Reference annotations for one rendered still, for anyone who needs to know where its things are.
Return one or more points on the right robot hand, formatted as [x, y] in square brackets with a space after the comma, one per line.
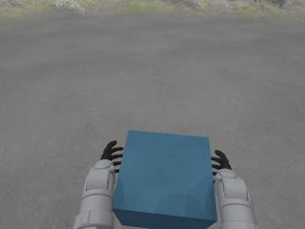
[223, 161]

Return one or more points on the left robot forearm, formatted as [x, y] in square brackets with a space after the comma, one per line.
[97, 197]

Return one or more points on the left robot hand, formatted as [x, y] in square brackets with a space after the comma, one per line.
[107, 154]

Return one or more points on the right robot forearm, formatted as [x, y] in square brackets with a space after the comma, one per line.
[234, 201]

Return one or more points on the carton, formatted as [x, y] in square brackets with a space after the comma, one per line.
[165, 181]

